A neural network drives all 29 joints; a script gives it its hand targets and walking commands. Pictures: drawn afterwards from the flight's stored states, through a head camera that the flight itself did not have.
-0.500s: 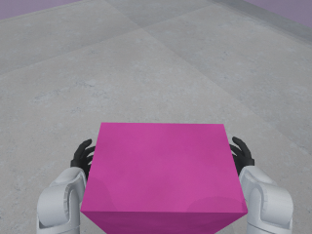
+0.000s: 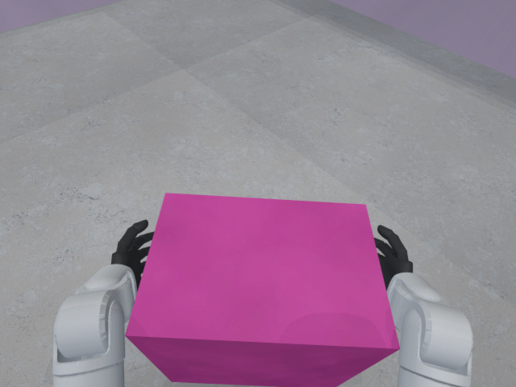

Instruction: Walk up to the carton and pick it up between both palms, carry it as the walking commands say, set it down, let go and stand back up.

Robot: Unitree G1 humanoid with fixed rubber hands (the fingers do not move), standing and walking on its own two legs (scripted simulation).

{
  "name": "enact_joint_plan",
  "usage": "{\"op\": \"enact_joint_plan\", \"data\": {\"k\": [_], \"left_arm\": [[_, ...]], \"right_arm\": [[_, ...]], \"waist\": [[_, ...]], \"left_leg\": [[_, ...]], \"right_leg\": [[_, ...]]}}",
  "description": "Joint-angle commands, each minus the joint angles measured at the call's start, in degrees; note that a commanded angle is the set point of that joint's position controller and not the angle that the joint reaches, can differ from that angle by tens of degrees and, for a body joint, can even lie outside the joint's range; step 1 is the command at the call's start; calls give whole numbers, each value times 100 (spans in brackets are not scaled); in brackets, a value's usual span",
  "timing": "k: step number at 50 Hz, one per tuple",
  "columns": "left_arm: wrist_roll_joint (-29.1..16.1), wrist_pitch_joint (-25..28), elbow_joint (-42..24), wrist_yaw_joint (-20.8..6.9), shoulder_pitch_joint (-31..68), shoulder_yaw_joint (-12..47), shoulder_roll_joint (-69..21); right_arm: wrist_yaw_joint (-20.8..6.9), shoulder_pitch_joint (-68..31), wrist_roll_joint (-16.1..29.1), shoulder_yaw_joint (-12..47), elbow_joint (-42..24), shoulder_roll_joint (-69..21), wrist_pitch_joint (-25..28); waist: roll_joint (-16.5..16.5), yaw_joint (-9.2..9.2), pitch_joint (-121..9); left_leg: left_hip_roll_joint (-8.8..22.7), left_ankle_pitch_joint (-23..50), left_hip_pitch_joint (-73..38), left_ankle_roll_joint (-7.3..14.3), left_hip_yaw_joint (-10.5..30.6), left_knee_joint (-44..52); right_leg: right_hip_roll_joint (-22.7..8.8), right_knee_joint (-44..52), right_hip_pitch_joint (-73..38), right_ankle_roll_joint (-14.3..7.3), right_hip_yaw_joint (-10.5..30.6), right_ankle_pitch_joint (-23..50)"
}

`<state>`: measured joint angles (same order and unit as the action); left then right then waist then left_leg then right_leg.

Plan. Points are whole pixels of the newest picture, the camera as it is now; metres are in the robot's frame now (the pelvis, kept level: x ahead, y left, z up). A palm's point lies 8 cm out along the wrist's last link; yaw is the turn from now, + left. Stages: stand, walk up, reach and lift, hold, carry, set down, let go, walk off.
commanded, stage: carry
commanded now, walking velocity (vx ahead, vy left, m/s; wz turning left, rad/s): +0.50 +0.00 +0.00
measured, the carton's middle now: (258, 302) +0.25 -0.01 -0.01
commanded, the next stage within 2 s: none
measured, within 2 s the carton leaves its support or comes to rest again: neither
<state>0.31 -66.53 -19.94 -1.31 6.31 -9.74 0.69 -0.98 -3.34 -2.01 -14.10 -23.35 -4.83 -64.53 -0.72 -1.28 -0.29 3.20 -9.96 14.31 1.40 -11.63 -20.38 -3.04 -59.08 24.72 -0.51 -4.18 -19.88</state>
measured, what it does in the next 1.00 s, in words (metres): walks ahead: right foot, then left foot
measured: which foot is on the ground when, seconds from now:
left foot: down 0.00-0.24, up 0.26-0.62, down 0.64-1.00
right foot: up 0.00-0.20, down 0.22-0.68, up 0.70-1.00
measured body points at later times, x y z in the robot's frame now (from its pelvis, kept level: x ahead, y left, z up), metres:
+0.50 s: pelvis +0.35 -0.05 +0.00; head +0.37 -0.06 +0.45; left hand +0.59 +0.15 +0.07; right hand +0.63 -0.22 +0.07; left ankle +0.40 +0.10 -0.69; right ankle +0.28 -0.14 -0.75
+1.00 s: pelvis +0.71 -0.03 +0.00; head +0.73 -0.02 +0.45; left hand +0.97 +0.15 +0.06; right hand +0.97 -0.22 +0.07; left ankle +0.58 +0.08 -0.75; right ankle +0.83 -0.16 -0.72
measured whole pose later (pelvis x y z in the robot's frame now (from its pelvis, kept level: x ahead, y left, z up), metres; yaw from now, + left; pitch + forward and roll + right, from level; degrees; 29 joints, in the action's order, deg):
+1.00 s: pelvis +0.71 -0.03 +0.00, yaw +1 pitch +3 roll -1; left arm 0.2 -64.0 -25.2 -1.9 1.1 -9.7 -1.5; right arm -1.7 -0.1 0.3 -15.0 -28.4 -5.7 -64.1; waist 0.2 -0.6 -2.5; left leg 5.6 -18.2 -1.0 -2.9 -10.9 -14.7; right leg -4.2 -32.8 29.3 0.5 -8.9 -9.7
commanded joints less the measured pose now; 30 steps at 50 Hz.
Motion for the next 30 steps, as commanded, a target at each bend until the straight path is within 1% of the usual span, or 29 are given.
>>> {"op": "enact_joint_plan", "data": {"k": [1,2,4,5,6,7,8,9,10,11,12,13,14,15,16,17,18,19,20,21,24,26,27,28,29,30], "left_arm": [[-1462,239,-1075,-926,1657,4209,-4851],[-1418,245,-1118,-890,1639,4230,-4842],[-1378,230,-1194,-821,1673,4218,-4693],[-1356,205,-1130,-812,1568,4216,-4600],[-1362,198,-1160,-810,1648,4248,-4526],[-1386,172,-1099,-815,1617,4251,-4495],[-1393,155,-994,-839,1642,4235,-4452],[-1434,134,-972,-843,1631,4210,-4418],[-1364,103,-861,-860,1386,4113,-4295],[-1371,48,-803,-866,1381,3961,-4270],[-1287,29,-541,-852,1371,3877,-4314],[-1244,60,-687,-854,1566,3883,-4367],[-1411,103,-988,-881,1886,4047,-4545],[-1610,149,-1235,-906,2283,4231,-4583],[-1740,187,-1527,-924,2546,4335,-4600],[-1781,196,-1464,-957,2567,4351,-4570],[-1810,197,-1362,-987,2319,4323,-4608],[-1838,219,-1379,-1019,2145,4338,-4612],[-1848,207,-1275,-1052,1935,4310,-4646],[-1864,192,-1225,-1083,1836,4272,-4642],[-1821,158,-1148,-1126,1751,4234,-4531],[-1735,141,-1101,-1112,1605,4222,-4411],[-1673,124,-986,-1105,1519,4181,-4372],[-1632,103,-1039,-1085,1463,4190,-4291],[-1638,84,-972,-1071,1522,4213,-4305],[-1658,74,-1073,-1053,1701,4221,-4247]], "right_arm": [[-1164,-2371,1866,4910,-1269,-4052,-35],[-1179,-2367,1872,4909,-1310,-4008,-44],[-1198,-2106,1849,4903,-1154,-3893,-87],[-1191,-1933,1798,4848,-1046,-3774,-99],[-1183,-1955,1762,4816,-1023,-3703,-105],[-1160,-1893,1719,4757,-930,-3646,-134],[-1130,-1979,1675,4741,-956,-3614,-150],[-1090,-2033,1624,4681,-918,-3568,-183],[-1060,-2069,1601,4633,-1039,-3451,-230],[-1050,-1917,1600,4705,-920,-3424,-299],[-1095,-2113,1696,4762,-860,-3404,-332],[-1118,-2263,1769,4931,-907,-3663,-330],[-1137,-2255,1795,4875,-731,-3721,-285],[-1133,-2297,1764,4830,-711,-3879,-248],[-1115,-2116,1685,4790,-574,-3961,-228],[-1084,-2095,1613,4747,-483,-4047,-182],[-1032,-1965,1543,4739,-509,-4029,-134],[-983,-1902,1496,4759,-640,-4026,-80],[-950,-1921,1491,4764,-766,-3995,-54],[-920,-1939,1481,4766,-819,-3976,-33],[-870,-1867,1439,4788,-824,-3932,-58],[-869,-1985,1485,4842,-907,-3820,-100],[-874,-2067,1522,4865,-923,-3773,-127],[-866,-1988,1531,4880,-1002,-3657,-146],[-873,-2113,1589,4902,-1015,-3647,-164],[-897,-2135,1652,4921,-980,-3703,-188]], "waist": [[740,115,-1695],[925,122,-1576],[1151,124,-1393],[1225,110,-1262],[1245,117,-1235],[1036,143,-1228],[741,182,-1372],[88,332,-1719],[-1498,362,-2020],[-2002,285,-1753],[-1083,256,-1336],[-826,200,-1235],[-505,218,-1030],[-461,228,-1305],[-373,266,-1458],[-448,261,-1541],[-562,263,-1574],[-525,264,-1515],[-493,263,-1504],[-570,256,-1391],[-804,254,-920],[-998,322,-670],[-1102,325,-603],[-1109,303,-758],[-971,224,-980],[-834,99,-1385]], "left_leg": [[1265,1146,-1859,499,1092,908],[1229,1226,-1833,468,813,890],[1110,1580,-1779,330,449,703],[1130,1553,-1574,285,391,611],[1027,1460,-1401,220,243,396],[938,1269,-970,132,90,63],[738,1613,-624,21,-118,-619],[534,1807,168,-153,-194,-2012],[86,325,1216,-347,-107,-3705],[-270,-2039,2221,-237,454,-4577],[-85,-1861,2152,-77,933,-4964],[164,-1697,2304,-71,1084,-5149],[344,-1457,2137,-107,1105,-5000],[450,-1298,2095,-135,1129,-4531],[449,-1038,2049,-154,1067,-4163],[414,-742,1926,-155,958,-3803],[329,-608,1841,-183,790,-3571],[263,-538,1847,-192,664,-3253],[210,-469,1762,-201,560,-2940],[165,-220,1811,-208,435,-2692],[46,302,1632,-217,110,-1419],[-88,510,1413,-194,-239,-828],[-127,637,1179,-174,-341,-652],[-242,519,772,-120,-476,-532],[-414,589,110,-54,-636,-333],[-466,426,-901,14,-644,-313]], "right_leg": [[-147,1824,424,40,-198,151],[-166,2168,389,39,-264,346],[13,2720,167,38,-587,868],[65,2851,-27,31,-717,1092],[131,3086,-316,37,-865,1267],[247,3215,-927,22,-1061,1422],[326,3317,-1649,-53,-1147,1330],[-7,3331,-2788,-208,-590,1160],[-1339,3884,-3444,-628,1456,565],[-2160,4417,-3699,-991,2939,939],[-2138,4706,-2966,-1176,2935,915],[-2175,4755,-2713,-1230,2678,980],[-1914,4782,-2401,-932,1960,1412],[-1844,4759,-2647,-847,1528,1278],[-1679,4734,-2845,-719,1184,1571],[-1577,4699,-2858,-646,852,1906],[-1499,4658,-2923,-644,709,2360],[-1467,4655,-3000,-688,555,2581],[-1436,4707,-3033,-716,459,2582],[-1348,4701,-3089,-688,273,2749],[-1100,4774,-2969,-632,-243,2771],[-1017,4791,-2946,-583,-308,3014],[-1051,4697,-2869,-561,-322,3337],[-1049,4365,-2939,-488,-367,3952],[-963,3797,-2807,-382,-505,4715],[-771,2957,-2507,-224,-724,5178]]}}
